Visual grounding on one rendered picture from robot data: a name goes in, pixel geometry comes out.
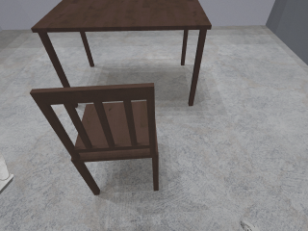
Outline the robot right hand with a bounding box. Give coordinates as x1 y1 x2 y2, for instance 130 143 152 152
240 219 260 231

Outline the table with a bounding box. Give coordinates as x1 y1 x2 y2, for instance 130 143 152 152
31 0 212 108

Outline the chair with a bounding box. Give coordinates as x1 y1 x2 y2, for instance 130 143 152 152
30 83 159 195

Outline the robot left hand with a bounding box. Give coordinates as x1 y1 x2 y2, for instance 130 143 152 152
0 152 13 193

